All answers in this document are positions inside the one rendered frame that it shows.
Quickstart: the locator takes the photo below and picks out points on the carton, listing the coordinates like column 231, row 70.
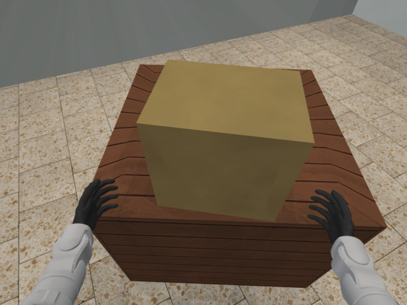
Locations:
column 225, row 139

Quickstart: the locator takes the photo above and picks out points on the pedestal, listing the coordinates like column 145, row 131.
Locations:
column 163, row 244

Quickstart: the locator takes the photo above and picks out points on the left robot forearm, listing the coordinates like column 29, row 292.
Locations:
column 65, row 273

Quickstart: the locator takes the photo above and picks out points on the right robot forearm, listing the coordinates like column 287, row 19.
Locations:
column 355, row 269

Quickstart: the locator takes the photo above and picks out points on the right robot hand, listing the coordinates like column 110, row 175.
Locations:
column 339, row 222

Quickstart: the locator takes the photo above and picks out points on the left robot hand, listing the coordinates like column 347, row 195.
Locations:
column 88, row 211

